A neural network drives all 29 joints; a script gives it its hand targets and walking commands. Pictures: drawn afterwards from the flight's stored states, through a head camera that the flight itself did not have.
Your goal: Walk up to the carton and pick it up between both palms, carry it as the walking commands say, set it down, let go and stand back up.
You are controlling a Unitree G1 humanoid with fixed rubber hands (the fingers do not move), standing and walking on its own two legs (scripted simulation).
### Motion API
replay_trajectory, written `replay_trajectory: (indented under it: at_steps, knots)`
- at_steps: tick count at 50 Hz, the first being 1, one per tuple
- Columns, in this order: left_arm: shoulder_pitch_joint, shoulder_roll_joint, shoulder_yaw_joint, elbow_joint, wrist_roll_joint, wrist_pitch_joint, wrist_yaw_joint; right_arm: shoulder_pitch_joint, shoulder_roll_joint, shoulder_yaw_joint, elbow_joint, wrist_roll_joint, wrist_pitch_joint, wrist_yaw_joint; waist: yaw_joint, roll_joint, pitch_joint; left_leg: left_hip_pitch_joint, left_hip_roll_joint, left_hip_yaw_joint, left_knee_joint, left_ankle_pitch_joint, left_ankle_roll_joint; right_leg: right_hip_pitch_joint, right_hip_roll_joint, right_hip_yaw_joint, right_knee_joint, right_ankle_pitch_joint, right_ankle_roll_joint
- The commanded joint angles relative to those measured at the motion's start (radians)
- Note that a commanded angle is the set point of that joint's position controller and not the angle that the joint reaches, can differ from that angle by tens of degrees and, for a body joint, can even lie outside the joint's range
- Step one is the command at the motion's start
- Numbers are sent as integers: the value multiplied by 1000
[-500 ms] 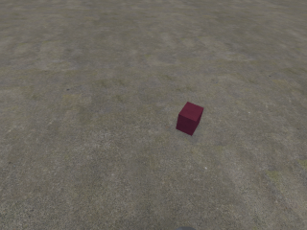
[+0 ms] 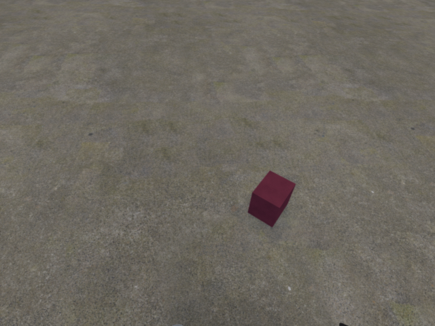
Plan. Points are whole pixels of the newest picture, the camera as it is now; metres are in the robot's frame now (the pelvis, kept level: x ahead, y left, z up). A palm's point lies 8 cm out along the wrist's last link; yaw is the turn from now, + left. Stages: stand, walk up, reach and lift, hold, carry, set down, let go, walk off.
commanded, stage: walk up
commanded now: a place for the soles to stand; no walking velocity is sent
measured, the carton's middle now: (271, 198) +0.88 -0.29 -0.66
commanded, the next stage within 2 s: none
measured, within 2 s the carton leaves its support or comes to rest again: neither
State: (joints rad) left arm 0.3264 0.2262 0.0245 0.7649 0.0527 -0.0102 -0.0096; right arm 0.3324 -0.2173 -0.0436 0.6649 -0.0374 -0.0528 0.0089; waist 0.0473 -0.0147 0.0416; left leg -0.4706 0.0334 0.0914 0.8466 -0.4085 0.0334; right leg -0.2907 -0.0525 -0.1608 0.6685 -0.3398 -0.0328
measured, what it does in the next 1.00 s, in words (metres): walks ahead: left foot, then right foot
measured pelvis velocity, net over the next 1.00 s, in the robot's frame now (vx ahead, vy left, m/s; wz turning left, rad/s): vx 0.39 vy -0.27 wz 0.03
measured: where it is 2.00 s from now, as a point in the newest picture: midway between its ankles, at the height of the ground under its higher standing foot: (295, 279)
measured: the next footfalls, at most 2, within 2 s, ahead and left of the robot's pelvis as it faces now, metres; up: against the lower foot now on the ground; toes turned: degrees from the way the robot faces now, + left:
left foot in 0.04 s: +0.14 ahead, +0.09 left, +0.00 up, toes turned +4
right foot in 0.42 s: +0.38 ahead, -0.27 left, +0.00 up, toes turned -8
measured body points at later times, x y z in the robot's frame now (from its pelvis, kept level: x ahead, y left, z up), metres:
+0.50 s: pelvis +0.23 -0.14 -0.02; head +0.25 -0.15 +0.43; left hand +0.40 +0.08 -0.13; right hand +0.24 -0.41 -0.15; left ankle +0.13 +0.05 -0.67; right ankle +0.34 -0.27 -0.72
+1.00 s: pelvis +0.39 -0.27 +0.00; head +0.42 -0.26 +0.45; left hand +0.51 -0.03 -0.13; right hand +0.44 -0.53 -0.11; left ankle +0.33 -0.09 -0.72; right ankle +0.49 -0.45 -0.69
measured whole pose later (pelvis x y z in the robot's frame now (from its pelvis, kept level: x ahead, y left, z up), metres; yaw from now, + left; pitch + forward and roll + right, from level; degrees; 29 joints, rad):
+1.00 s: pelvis +0.39 -0.27 +0.00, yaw +2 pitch -1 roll +1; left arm 0.19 0.26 0.04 0.75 0.07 0.06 -0.08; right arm 0.41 -0.18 -0.04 0.73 -0.05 -0.07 -0.07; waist -0.02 -0.07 0.08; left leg -0.15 0.12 0.03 0.57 -0.39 -0.09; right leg -0.54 -0.15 0.00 0.84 -0.29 0.06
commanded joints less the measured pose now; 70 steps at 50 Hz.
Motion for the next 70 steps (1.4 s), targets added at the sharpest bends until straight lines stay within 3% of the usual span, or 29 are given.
replay_trajectory:
  at_steps: [1, 3, 8, 16, 18, 19, 20, 21, 22, 24, 29, 31, 32, 33, 34, 35, 37, 42, 49, 50, 51, 52, 54, 55, 58, 63, 65, 68, 70]
  knots:
    - [-156, 57, 4, -120, 20, 16, -30, 289, -201, -67, -20, -5, -30, -61, -170, 245, 64, 376, 404, -830, -631, -430, 142, -599, -5, 114, 505, -276, 45]
    - [-100, 95, 18, -101, 25, 41, -53, 154, -195, -68, -73, 29, -21, -101, -110, 85, 141, 328, 413, -807, -680, -631, 96, -660, -54, 181, 578, -158, 77]
    - [-112, 106, 25, -96, 21, 23, -52, 131, -121, -54, -36, 5, -60, -79, -96, 101, 61, 377, 354, -496, -593, -107, 216, -557, -125, 223, 452, -69, 115]
    - [-153, 37, 16, -102, 6, -5, -75, 110, -155, -57, 14, -2, -47, -43, -60, 178, 34, 256, 168, -68, -402, 496, 88, -129, -30, 51, 0, 282, 71]
    - [-41, 67, 36, -81, 8, -6, -62, 91, -192, -62, 11, -6, -29, -42, 23, 143, -29, 150, 155, -38, -273, 433, 42, 153, -5, 44, -102, 360, 37]
    - [25, 137, 61, -44, 20, -4, -50, 131, -150, -43, 12, -6, -18, -33, 41, -40, -61, 34, 107, 13, -127, 351, 19, 299, 14, 23, -40, 331, 19]
    - [150, 225, 87, -38, 28, -10, -34, 150, -100, -28, -6, -5, -12, -35, 114, -265, -194, -55, 14, 19, 262, 98, -21, 438, -164, 296, -127, 261, -52]
    - [170, 275, 89, -51, 0, -2, -20, 204, -39, -4, -37, 2, 1, -26, 91, -348, -265, -109, -46, -90, 405, -336, -17, 426, -309, 518, -209, 31, -106]
    - [82, 280, 85, -80, -25, 15, -9, 183, -41, -12, -31, -7, 15, -29, 61, -221, -164, -146, -48, -148, 487, -243, -38, 275, -331, 603, -313, -187, -116]
    - [-36, 186, 63, -106, -44, 27, 9, 152, -99, -21, -55, 3, 14, -40, 29, -186, -119, -206, 26, -135, 481, -147, -39, 213, -307, 616, -391, -351, -137]
    - [-184, 97, 28, -105, -14, 20, -13, 168, -67, -26, -23, -6, 7, -50, -90, -146, 13, 119, 16, -79, 57, -177, 2, -209, -250, 275, -323, -121, -169]
    - [-218, 98, 26, -111, -2, 30, -16, 229, -41, -25, -3, 9, -10, -55, -135, -68, -2, 382, -33, -27, -208, 104, 12, -353, -186, 196, -232, -244, -127]
    - [-221, 74, 14, -117, -5, 33, -27, 249, -74, -36, -15, 0, -24, -60, -153, 10, 8, 503, 54, -144, -299, 106, 43, -481, -114, 130, -108, -253, -61]
    - [-226, 33, 11, -133, 1, 43, -29, 322, -174, -62, 2, -5, -18, -67, -204, 237, 12, 447, 263, -515, -483, -189, 83, -573, -7, 21, 199, -273, 26]
    - [-202, 49, 7, -115, 12, 63, -38, 231, -203, -66, -32, 3, -10, -96, -164, 236, 56, 326, 424, -803, -675, -497, 127, -585, -42, 123, 426, -168, 63]
    - [-186, 93, 16, -100, 22, 84, -47, 142, -174, -61, -41, 13, 1, -120, -117, 92, 174, 222, 421, -769, -694, -503, 122, -575, -64, 184, 472, -142, 91]
    - [-134, 99, 25, -82, 24, 84, -54, 93, -151, -61, -30, 15, -15, -134, -57, 47, 153, 289, 392, -719, -606, -263, 156, -606, -95, 241, 507, -102, 96]
    - [-118, 96, 26, -66, 24, 51, -45, 106, -83, -31, -8, 10, -57, -95, -74, 161, -25, 420, 239, -257, -435, 573, 169, -431, -78, 167, 400, 7, 120]
    - [-111, 57, 23, -81, 1, 42, -61, 34, -202, -64, 1, -6, -21, -78, -21, 178, -20, 239, 226, -125, -329, 521, 87, -61, -33, 79, -35, 205, 61]
    - [-58, 89, 33, -52, 6, 35, -57, 36, -193, -59, 7, -6, -11, -78, 9, 27, 1, 161, 182, -78, -227, 508, 48, 80, -3, 25, -153, 331, 51]
    - [70, 185, 62, -25, 7, 23, -40, 71, -131, -39, 6, -7, -2, -66, 63, -198, -113, 60, 44, 4, 73, 242, -22, 279, -102, 176, -146, 549, 13]
    - [158, 308, 85, -26, -10, 18, -27, 69, -41, -9, -33, 1, 11, -63, 106, -426, -210, -87, -88, -77, 304, -337, -41, 377, -281, 408, -191, 601, -62]
    - [29, 243, 61, -53, -53, 45, 5, 42, -58, -10, -46, 33, 35, -76, 61, -177, -194, -89, -49, -155, 470, -271, -47, 240, -319, 526, -278, 461, -182]
    - [-54, 202, 48, -78, -56, 46, 13, 86, -53, -10, -20, 21, 35, -79, 2, -146, -137, -93, -9, -196, 408, -193, -34, 177, -275, 449, -273, 305, -111]
    - [-169, 162, 39, -86, -22, 57, 12, 117, -56, -14, 28, 28, 39, -77, -72, -218, -139, -21, 11, -154, 239, -184, -17, 59, -257, 344, -274, 122, -152]
    - [-217, 137, 8, -72, -47, 41, 30, 43, -52, 0, 37, 18, 38, -40, -105, 25, -26, 271, 9, -96, -270, 148, 10, -135, -278, 259, -227, 207, -105]
    - [-178, 110, -4, -79, -54, 43, 31, -15, -163, -33, 19, 7, 33, -36, -59, 143, -25, 240, 117, -317, -376, 355, 48, -140, -197, 224, -108, 122, -35]
    - [-162, 85, -3, -56, -72, 51, 30, -89, -203, -28, 28, 42, 45, -26, -51, 138, -24, 5, 201, -406, -471, 246, 144, 89, -36, 122, -67, -58, 1]
    - [-125, 103, -5, -43, -42, 23, 37, -81, -169, -16, 49, 44, 57, -16, -27, 100, -21, -23, 106, -307, -381, 185, 79, 142, -119, 180, -145, 62, -34]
